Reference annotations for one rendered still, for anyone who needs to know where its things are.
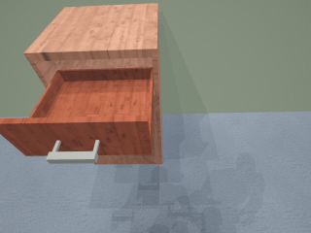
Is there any handle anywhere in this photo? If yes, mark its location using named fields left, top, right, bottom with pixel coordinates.
left=46, top=140, right=100, bottom=164

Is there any cabinet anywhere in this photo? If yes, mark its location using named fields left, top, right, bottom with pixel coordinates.
left=23, top=3, right=162, bottom=165

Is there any drawer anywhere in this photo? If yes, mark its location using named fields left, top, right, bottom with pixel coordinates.
left=0, top=67, right=155, bottom=156

